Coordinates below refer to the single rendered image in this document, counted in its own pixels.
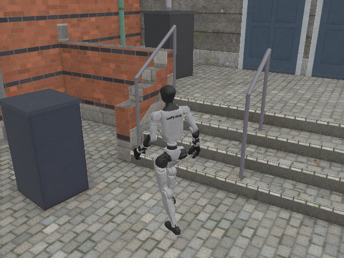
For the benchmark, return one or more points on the left robot hand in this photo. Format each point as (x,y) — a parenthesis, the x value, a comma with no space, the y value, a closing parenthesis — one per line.
(136,154)

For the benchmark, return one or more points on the left robot forearm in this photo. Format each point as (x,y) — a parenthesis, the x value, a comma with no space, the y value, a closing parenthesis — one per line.
(145,144)

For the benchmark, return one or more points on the right robot forearm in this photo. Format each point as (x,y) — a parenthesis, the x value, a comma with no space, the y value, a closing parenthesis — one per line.
(195,138)

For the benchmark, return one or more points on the right robot hand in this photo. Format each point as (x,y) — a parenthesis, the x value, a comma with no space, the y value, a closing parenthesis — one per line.
(192,149)

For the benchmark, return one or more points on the robot right shin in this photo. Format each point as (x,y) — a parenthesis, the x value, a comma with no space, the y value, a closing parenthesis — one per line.
(171,180)

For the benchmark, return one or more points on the right robot upper arm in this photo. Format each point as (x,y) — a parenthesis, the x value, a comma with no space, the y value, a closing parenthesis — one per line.
(189,118)

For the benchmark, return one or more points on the left robot upper arm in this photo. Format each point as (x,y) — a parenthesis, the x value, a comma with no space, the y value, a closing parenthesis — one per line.
(154,118)

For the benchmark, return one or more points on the left robot thigh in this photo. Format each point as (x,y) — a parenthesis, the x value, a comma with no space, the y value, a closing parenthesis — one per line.
(160,162)

